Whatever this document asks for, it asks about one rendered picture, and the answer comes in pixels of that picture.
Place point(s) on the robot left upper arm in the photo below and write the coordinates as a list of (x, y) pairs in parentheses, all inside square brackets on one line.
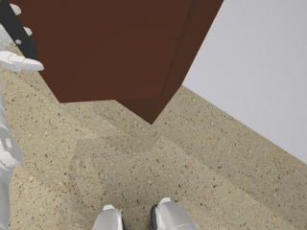
[(11, 155)]

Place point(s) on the handle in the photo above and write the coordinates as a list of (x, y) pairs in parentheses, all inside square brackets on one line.
[(14, 28)]

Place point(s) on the left robot shin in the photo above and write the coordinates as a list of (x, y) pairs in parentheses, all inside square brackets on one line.
[(109, 206)]

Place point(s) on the left robot thigh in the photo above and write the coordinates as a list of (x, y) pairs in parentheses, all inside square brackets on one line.
[(109, 219)]

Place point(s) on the left robot hand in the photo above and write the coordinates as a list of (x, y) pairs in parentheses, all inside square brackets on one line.
[(11, 60)]

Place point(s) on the cupboard door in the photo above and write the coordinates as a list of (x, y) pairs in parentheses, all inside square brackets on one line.
[(102, 50)]

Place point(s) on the left robot forearm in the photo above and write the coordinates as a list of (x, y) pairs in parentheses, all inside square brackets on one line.
[(3, 122)]

